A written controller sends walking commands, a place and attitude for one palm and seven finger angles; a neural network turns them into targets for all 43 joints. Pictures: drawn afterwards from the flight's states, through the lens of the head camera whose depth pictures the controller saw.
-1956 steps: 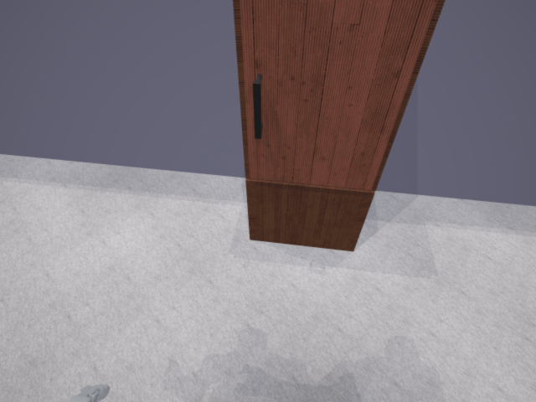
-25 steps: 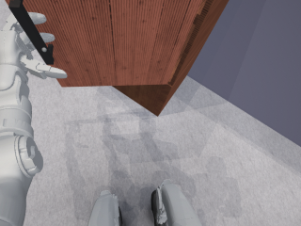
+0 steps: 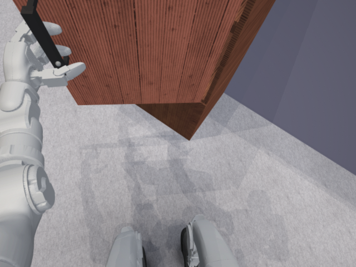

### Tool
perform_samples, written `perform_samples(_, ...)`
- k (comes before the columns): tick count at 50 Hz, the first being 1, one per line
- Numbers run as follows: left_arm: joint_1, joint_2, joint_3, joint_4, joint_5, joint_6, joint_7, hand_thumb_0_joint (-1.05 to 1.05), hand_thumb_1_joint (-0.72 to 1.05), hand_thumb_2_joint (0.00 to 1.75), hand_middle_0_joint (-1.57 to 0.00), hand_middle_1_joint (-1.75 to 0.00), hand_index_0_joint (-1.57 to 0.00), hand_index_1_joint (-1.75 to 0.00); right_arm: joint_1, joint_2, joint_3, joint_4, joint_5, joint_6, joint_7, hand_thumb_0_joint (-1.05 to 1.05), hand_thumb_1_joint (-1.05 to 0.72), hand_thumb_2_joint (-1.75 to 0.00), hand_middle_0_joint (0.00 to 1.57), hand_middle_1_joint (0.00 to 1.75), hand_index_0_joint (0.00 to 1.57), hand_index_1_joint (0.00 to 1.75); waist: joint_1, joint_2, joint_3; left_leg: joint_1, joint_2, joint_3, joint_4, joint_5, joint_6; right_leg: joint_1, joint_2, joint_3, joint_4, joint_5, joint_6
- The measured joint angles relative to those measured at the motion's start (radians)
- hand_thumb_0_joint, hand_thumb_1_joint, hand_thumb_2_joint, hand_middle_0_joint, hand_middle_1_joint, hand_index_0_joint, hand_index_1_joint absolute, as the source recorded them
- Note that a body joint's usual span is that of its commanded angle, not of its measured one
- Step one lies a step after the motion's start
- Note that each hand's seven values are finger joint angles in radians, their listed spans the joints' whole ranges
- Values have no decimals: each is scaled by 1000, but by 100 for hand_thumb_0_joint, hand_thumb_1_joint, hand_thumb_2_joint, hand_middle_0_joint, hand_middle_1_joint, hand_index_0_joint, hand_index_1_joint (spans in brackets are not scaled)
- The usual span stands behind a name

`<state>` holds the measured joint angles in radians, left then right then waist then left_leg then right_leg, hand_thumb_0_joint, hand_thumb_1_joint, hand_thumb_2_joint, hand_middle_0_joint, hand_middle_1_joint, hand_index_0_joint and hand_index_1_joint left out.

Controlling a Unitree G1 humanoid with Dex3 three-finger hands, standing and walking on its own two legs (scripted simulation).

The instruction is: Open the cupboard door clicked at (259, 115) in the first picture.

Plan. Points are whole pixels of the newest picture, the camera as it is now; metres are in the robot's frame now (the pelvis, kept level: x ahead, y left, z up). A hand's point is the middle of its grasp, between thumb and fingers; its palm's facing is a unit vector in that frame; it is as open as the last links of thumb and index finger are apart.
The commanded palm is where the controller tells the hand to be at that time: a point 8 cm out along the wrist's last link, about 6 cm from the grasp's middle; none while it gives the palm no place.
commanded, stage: close the thumb around the handle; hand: left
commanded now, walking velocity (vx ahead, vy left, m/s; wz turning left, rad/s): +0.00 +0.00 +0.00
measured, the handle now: (51, 41) +0.59 +0.22 +0.06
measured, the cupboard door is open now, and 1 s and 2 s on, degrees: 40 61 78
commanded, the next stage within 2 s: pull the door open along its arc in 0.32 s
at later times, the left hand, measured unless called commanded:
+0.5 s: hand (59, 64) +0.52 +0.20 +0.06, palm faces +0.00 -1.00 -0.01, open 5.6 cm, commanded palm +0.49 +0.23 +0.06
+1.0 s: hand (80, 125) +0.39 +0.15 +0.06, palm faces +0.13 -0.99 +0.05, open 5.9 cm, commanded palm +0.32 +0.22 +0.06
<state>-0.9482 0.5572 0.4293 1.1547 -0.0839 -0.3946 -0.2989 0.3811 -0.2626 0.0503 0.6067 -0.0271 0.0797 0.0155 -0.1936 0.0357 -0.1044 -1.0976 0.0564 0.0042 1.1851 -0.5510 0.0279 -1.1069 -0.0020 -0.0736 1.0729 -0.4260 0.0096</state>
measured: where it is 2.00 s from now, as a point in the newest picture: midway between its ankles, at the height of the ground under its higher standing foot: outside the picture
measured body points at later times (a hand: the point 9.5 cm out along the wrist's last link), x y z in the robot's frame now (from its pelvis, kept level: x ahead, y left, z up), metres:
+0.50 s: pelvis +0.00 +0.00 +0.00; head +0.16 +0.02 +0.42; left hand +0.52 +0.25 +0.06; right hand +0.00 -0.27 -0.11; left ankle -0.01 +0.10 -0.64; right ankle +0.04 -0.13 -0.64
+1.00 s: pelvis +0.02 +0.00 +0.03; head +0.12 +0.00 +0.46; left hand +0.38 +0.20 +0.06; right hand +0.12 -0.25 -0.09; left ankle -0.01 +0.10 -0.64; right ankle +0.04 -0.13 -0.64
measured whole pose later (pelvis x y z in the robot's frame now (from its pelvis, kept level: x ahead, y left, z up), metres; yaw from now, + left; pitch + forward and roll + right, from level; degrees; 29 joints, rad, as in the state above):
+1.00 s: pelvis +0.02 +0.00 +0.03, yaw +0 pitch +20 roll -1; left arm -0.21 0.13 0.18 0.44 -0.15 -0.42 0.00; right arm 0.30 -0.23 -0.01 0.52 -0.01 0.05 0.06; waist -0.07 0.02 -0.15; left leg -0.86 0.04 0.05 1.04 -0.53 0.02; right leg -0.91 -0.01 -0.02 0.99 -0.43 0.01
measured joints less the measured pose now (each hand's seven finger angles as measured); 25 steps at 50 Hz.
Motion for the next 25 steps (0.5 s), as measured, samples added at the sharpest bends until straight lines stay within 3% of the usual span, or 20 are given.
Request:
perform_samples(13, -4, -10, -8, 20, 6, -15, 31, 1, 74, 83, -36, -130, -37, -133, -5, -1, -2, 6, -5, -10, 0, 0, -91, -89, 21, 30, 20, 30, 0, 0, -2, 7, -2, -3, -2, 2, -3, 6, -2, -2, 3, -2, -3)
perform_samples(25, -4, 2, 4, 19, 1, -18, 5, 1, 76, 82, -35, -131, -36, -134, -6, -4, -2, 2, 0, -7, -5, 0, -91, -89, 21, 30, 20, 30, -3, -4, 1, 3, 1, -3, 2, 1, -5, 0, 2, -2, 8, -3, -6)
